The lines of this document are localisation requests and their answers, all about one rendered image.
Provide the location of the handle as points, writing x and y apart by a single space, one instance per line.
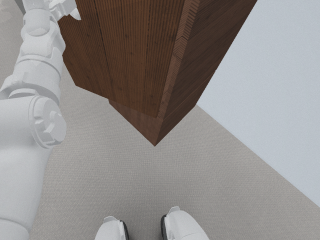
21 6

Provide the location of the robot left shin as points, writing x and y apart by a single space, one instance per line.
109 218

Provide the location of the robot left upper arm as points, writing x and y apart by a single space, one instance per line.
30 127

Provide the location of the left robot hand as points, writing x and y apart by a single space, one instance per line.
58 8

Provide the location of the robot left thigh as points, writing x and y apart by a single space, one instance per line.
111 230

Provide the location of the robot left forearm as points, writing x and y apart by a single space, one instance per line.
39 66

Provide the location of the cupboard door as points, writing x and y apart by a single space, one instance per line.
122 49

